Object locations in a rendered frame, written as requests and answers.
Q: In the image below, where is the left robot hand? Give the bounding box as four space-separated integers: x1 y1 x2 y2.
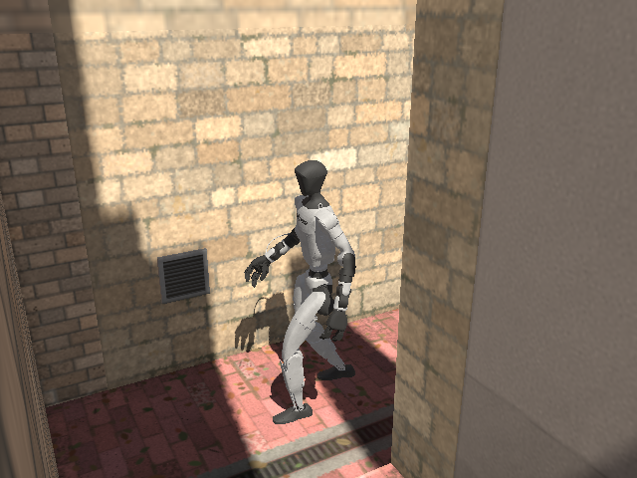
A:
319 310 347 342

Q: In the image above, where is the robot right forearm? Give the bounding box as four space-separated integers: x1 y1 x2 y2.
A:
265 228 300 263

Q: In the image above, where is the robot left upper arm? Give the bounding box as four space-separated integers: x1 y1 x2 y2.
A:
316 209 355 267

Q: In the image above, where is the robot left forearm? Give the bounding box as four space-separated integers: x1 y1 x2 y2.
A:
333 253 356 312

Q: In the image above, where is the right robot hand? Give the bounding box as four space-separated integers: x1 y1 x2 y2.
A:
244 255 271 288

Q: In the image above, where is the robot left shin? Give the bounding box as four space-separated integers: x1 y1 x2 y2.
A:
280 354 305 411

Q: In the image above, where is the right robot foot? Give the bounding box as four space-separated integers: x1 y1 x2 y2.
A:
318 364 355 380

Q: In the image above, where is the robot right upper arm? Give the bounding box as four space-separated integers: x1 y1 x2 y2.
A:
295 195 309 239

